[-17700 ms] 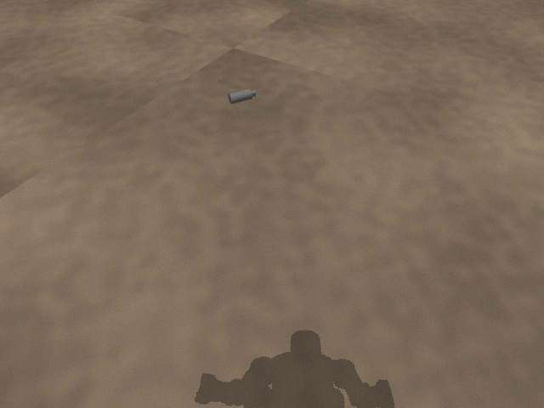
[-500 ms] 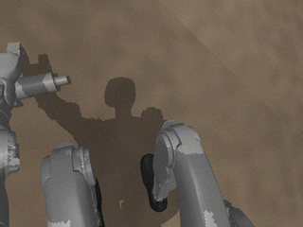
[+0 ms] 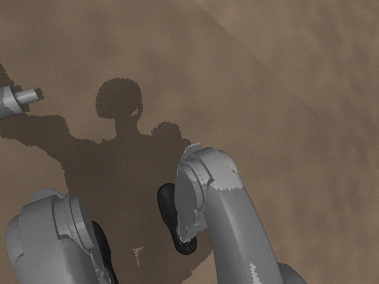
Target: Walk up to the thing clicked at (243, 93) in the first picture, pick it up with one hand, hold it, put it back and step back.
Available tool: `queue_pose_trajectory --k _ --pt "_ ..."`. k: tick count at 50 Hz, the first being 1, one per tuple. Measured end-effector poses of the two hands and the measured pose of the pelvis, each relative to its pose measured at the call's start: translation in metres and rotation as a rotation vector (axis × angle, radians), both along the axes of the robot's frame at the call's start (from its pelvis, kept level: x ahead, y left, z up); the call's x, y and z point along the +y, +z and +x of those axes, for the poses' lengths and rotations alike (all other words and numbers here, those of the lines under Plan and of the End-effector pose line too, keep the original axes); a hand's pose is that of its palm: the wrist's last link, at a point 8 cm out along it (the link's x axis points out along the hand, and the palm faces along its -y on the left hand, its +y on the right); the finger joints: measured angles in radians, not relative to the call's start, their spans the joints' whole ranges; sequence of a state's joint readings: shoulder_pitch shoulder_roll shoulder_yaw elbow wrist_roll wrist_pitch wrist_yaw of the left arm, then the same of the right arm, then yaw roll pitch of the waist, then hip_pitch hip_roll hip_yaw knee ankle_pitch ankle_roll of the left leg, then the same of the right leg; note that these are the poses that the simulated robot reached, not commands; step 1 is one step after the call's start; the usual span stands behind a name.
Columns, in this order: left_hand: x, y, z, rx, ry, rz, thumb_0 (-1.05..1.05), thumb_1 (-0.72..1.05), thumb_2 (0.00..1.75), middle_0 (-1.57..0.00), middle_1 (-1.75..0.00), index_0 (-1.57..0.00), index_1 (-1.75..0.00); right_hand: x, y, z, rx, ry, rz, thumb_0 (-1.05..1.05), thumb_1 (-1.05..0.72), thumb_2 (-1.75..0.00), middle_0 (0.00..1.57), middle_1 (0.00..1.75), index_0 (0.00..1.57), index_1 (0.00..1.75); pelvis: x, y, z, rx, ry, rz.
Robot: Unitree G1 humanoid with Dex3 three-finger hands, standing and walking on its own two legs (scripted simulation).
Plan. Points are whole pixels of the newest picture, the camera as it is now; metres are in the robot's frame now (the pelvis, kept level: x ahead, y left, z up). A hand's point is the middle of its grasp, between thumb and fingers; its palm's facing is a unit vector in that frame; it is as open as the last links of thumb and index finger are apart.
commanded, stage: rest palm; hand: left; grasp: from above
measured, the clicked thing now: out of the picture +0.50 +0.28 -0.28
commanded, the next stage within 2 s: close in 0.90 s
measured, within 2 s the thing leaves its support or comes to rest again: neither
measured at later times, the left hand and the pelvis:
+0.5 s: hand out of the picture +0.48 +0.29 -0.25, palm faces -0.45 -0.16 -0.88, open 13.9 cm; pelvis +0.00 +0.01 +0.00, yaw -3 degrees
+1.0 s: hand out of the picture +0.48 +0.28 -0.27, palm faces -0.44 -0.16 -0.88, open 13.8 cm; pelvis +0.00 +0.01 +0.00, yaw -4 degrees
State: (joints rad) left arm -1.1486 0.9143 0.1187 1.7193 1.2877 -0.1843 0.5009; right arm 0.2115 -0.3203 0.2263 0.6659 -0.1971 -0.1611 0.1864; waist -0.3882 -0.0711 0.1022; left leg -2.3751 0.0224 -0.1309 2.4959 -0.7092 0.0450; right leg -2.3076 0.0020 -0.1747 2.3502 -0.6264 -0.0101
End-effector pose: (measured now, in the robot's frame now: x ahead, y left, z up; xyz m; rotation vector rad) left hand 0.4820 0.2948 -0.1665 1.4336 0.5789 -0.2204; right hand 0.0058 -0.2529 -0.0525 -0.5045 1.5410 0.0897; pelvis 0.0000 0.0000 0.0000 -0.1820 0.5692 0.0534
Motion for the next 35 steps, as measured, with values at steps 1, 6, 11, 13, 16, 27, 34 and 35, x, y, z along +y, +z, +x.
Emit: queue_pose_trajectory --k 1,6,11,13,16,27,34,35 --pt "0.0 -0.003 0.0 -0.002 0.001 -0.004 0.0 -0.55 1.04 -0.08 -0.98 -0.07 -1.01 0.001 0.001 -0.001 0.006 0.003 0.0 0.0 -0.9 -0.89 0.2 0.3 0.2 0.3 0.0 -0.001 0.0 -0.002 -0.001 -0.003" --pt "0.001 -0.014 0.004 -0.017 -0.008 -0.007 0.0 -0.53 1.04 -0.09 -0.99 -0.07 -1.02 0.003 0.004 0.0 0.021 0.028 0.004 0.0 -0.9 -0.9 0.2 0.3 0.2 0.3 0.001 -0.002 0.002 -0.01 -0.007 -0.015" --pt "0.0 -0.019 0.008 -0.039 -0.01 -0.01 0.0 -0.51 1.03 -0.09 -1.01 -0.08 -1.02 0.005 0.007 0.007 0.014 0.051 0.012 0.0 -0.9 -0.9 0.2 0.3 0.2 0.3 0.003 -0.003 0.004 -0.011 -0.013 -0.028" --pt "-0.001 -0.021 0.008 -0.039 -0.004 -0.012 0.0 -0.5 1.03 -0.09 -1.01 -0.09 -1.03 0.006 0.007 0.011 0.007 0.062 0.016 0.0 -0.9 -0.9 0.2 0.3 0.2 0.3 0.004 -0.002 0.005 -0.011 -0.015 -0.033" --pt "0.0 -0.023 0.008 -0.04 0.003 -0.013 0.0 -0.49 1.03 -0.09 -1.02 -0.09 -1.03 0.008 0.008 0.017 -0.007 0.076 0.022 0.0 -0.91 -0.9 0.2 0.3 0.2 0.3 0.005 -0.002 0.005 -0.014 -0.016 -0.039" --pt "0.002 -0.028 0.005 -0.031 0.018 -0.012 0.0 -0.49 1.01 -0.08 -1.04 -0.09 -1.04 0.013 0.009 0.023 -0.022 0.107 0.046 0.0 -0.91 -0.9 0.2 0.3 0.2 0.3 0.006 -0.002 0.003 -0.024 -0.018 -0.05" --pt "0.0 -0.032 0.004 -0.027 0.005 -0.009 0.0 -0.5 1.01 -0.08 -1.04 -0.09 -1.04 0.014 0.011 0.019 -0.014 0.115 0.052 0.0 -0.91 -0.9 0.2 0.3 0.2 0.3 0.006 -0.002 0.002 -0.033 -0.021 -0.054" --pt "0.0 -0.032 0.004 -0.026 0.003 -0.008 0.0 -0.5 1.0 -0.08 -1.04 -0.08 -1.05 0.014 0.012 0.018 -0.012 0.116 0.053 0.0 -0.91 -0.9 0.2 0.3 0.2 0.3 0.006 -0.002 0.002 -0.035 -0.022 -0.054"
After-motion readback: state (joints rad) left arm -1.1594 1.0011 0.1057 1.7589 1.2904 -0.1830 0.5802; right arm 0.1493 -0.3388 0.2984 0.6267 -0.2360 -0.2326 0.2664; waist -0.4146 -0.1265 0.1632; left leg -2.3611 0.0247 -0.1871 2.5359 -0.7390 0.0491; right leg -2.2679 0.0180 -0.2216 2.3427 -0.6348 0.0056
